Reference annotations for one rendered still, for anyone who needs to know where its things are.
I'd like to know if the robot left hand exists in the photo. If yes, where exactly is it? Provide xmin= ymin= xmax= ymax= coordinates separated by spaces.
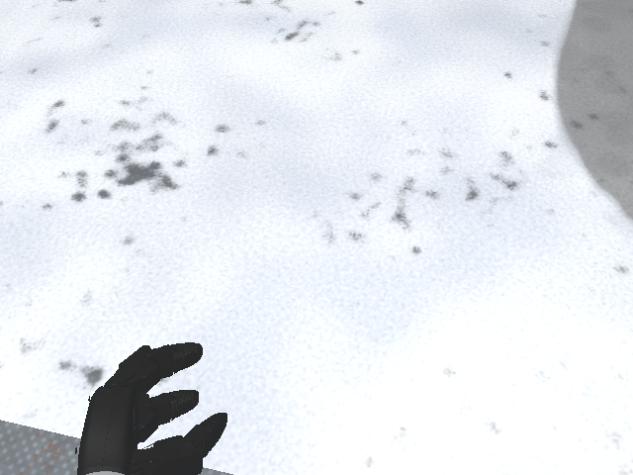
xmin=75 ymin=342 xmax=227 ymax=475

